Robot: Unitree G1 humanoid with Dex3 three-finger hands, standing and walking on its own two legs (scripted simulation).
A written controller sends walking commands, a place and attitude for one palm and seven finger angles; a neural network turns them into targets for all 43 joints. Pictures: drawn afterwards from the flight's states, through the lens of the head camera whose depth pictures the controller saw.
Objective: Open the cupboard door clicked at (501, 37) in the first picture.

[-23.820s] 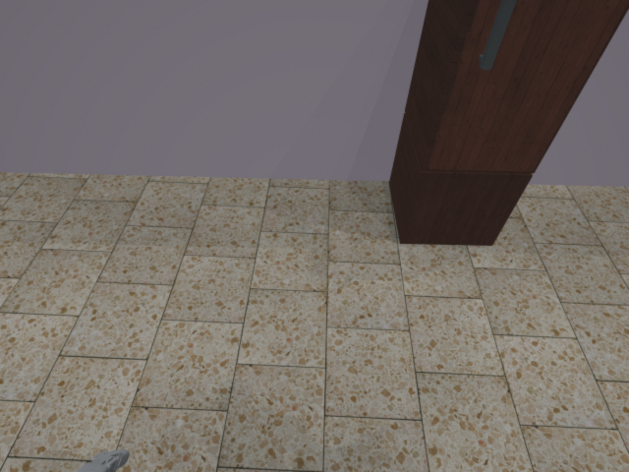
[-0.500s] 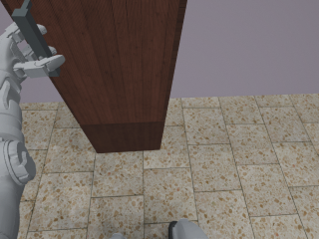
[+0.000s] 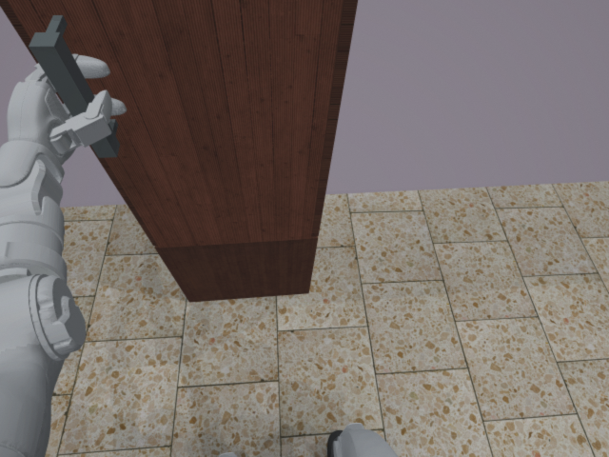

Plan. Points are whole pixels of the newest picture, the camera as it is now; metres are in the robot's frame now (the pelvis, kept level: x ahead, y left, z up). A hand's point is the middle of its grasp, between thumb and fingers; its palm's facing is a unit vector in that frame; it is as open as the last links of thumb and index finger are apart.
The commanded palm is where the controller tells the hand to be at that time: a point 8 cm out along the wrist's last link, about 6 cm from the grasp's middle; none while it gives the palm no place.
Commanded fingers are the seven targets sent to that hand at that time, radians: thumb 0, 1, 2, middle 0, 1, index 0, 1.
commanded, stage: pull the door open along its arc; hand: left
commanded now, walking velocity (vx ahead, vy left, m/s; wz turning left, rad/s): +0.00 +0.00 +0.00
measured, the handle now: (85, 92) +0.55 +0.23 +0.14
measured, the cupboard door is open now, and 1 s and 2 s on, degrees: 0 47 45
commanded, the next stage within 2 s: open thumb and fingers to let go in 0.98 s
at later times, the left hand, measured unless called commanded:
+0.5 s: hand (108, 181) +0.41 +0.18 +0.14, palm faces +0.07 -0.99 +0.07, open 6.2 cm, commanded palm +0.35 +0.23 +0.14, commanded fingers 0.00 0.90 0.90 -0.40 -1.35 -0.40 -1.35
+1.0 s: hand (218, 278) +0.29 +0.06 +0.14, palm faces +0.30 -0.95 -0.01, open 6.3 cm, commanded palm +0.23 +0.10 +0.14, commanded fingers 0.00 0.90 0.90 -0.40 -1.35 -0.40 -1.35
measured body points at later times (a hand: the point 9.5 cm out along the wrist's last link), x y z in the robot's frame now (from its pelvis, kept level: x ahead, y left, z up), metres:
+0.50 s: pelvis +0.03 +0.00 +0.02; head +0.06 -0.02 +0.46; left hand +0.40 +0.23 +0.14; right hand +0.14 -0.26 -0.09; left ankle -0.03 +0.12 -0.71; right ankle +0.03 -0.14 -0.71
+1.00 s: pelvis +0.03 -0.02 +0.02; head +0.02 -0.05 +0.47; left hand +0.27 +0.11 +0.15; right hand +0.24 -0.22 -0.06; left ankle -0.03 +0.12 -0.71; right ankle +0.03 -0.14 -0.71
